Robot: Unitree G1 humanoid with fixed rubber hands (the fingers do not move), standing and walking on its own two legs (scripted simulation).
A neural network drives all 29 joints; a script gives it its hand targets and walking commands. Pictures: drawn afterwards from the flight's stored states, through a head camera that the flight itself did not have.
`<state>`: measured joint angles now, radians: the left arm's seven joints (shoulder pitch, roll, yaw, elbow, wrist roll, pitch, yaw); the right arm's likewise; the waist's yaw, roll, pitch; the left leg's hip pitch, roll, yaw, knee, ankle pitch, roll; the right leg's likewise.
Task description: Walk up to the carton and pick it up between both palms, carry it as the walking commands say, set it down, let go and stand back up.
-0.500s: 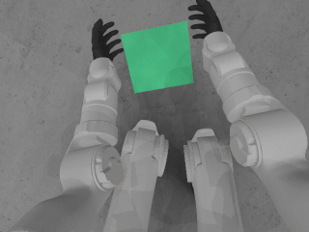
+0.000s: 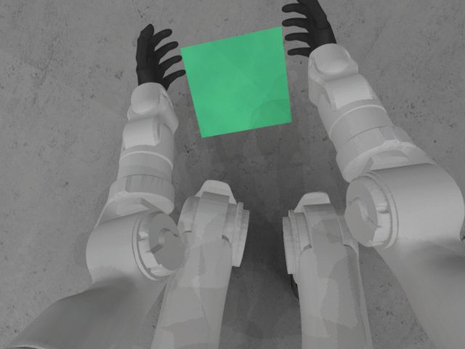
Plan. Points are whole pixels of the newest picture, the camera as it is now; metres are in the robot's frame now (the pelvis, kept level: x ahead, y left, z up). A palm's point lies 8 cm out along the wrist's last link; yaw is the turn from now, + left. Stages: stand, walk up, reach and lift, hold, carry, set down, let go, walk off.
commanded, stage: set down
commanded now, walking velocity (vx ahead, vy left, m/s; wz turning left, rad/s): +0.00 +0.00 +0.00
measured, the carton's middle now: (239, 81) +0.50 +0.07 -0.27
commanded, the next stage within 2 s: none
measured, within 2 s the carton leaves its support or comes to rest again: rests again in 1.26 s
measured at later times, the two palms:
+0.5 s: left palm (154, 77) +0.48 +0.19 -0.15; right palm (320, 45) +0.53 -0.06 -0.16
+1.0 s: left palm (154, 73) +0.49 +0.19 -0.16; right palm (319, 43) +0.54 -0.06 -0.17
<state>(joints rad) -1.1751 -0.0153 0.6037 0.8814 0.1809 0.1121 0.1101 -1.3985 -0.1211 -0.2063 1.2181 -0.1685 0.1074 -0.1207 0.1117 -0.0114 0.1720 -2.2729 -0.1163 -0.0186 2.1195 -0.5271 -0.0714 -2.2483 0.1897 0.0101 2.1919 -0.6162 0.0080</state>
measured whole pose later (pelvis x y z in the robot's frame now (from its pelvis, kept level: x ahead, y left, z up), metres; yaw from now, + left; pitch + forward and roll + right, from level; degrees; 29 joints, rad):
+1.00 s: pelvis +0.01 +0.00 +0.00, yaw +1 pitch +40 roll +4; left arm -1.22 0.05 0.61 0.97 0.17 0.04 0.04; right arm -1.40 -0.13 -0.22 1.18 -0.21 0.05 -0.08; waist 0.11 0.00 0.19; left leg -2.29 -0.09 0.01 2.14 -0.56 -0.06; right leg -2.27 0.14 0.00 2.22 -0.65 -0.02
